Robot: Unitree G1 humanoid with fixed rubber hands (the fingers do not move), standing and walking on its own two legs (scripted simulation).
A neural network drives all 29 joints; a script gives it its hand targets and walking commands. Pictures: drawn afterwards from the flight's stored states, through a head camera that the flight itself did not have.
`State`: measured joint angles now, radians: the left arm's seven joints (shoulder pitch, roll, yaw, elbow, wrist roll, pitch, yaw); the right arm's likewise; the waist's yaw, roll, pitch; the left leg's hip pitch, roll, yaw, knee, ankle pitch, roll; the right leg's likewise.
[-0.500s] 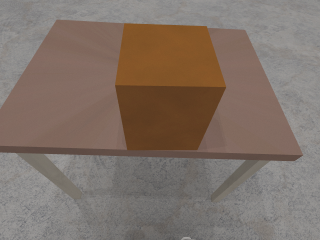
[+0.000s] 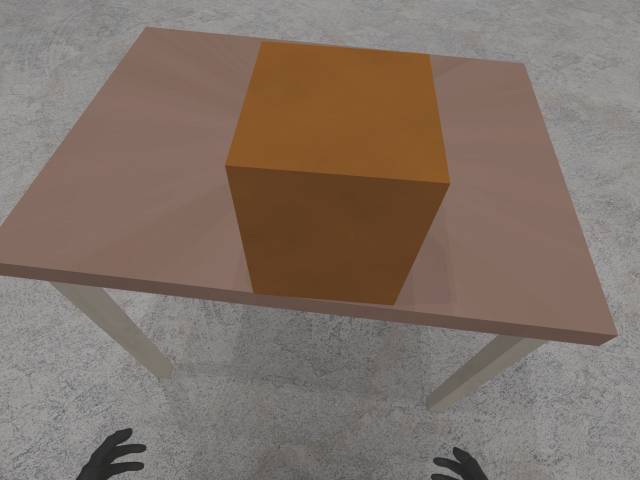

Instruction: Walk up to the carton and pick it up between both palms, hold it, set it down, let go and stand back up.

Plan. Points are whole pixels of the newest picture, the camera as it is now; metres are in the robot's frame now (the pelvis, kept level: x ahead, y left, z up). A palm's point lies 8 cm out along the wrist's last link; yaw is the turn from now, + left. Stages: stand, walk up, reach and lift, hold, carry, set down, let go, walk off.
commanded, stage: reach and lift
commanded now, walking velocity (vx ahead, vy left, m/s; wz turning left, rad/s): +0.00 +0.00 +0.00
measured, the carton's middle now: (333, 184) +0.48 +0.01 +0.09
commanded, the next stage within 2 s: none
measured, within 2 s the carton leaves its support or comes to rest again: neither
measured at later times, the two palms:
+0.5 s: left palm (94, 473) +0.16 +0.27 -0.04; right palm out of the picture +0.15 -0.17 -0.03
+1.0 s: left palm (87, 442) +0.18 +0.26 +0.00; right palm (497, 468) +0.17 -0.16 +0.01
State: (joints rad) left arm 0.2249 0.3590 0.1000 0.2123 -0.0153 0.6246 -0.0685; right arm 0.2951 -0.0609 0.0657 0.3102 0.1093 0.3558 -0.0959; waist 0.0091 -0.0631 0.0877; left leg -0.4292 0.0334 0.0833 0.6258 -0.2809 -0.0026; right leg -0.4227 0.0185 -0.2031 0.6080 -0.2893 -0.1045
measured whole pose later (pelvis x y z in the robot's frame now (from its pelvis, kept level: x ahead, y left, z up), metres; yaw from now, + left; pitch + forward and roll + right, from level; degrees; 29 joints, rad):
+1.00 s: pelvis +0.01 +0.04 +0.02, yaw -3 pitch +0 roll +0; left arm 0.34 0.29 -0.04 0.09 -0.19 0.15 0.03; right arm 0.42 -0.09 -0.02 0.05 0.12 0.14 -0.02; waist 0.06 -0.05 0.01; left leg -0.15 -0.01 0.15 0.33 -0.17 0.05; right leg -0.17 0.02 -0.13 0.31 -0.14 -0.06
